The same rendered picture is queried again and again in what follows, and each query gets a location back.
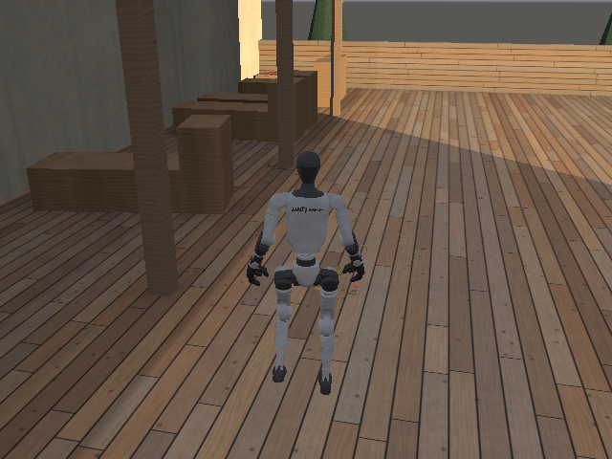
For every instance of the left robot hand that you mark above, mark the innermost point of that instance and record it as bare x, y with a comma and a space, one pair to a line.
251, 272

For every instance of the left robot upper arm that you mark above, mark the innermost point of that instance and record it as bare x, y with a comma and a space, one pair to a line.
277, 201

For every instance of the right robot hand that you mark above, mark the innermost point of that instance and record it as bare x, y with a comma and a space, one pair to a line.
351, 268

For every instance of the right robot upper arm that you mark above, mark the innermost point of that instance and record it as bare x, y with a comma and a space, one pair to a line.
337, 203

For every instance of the left robot forearm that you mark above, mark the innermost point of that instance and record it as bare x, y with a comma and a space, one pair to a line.
258, 253

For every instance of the humanoid robot head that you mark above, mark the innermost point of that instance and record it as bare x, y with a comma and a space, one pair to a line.
308, 164

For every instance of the right robot forearm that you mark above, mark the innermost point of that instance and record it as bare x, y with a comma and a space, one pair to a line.
354, 252

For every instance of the right robot foot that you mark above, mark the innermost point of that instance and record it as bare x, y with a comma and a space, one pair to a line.
325, 387

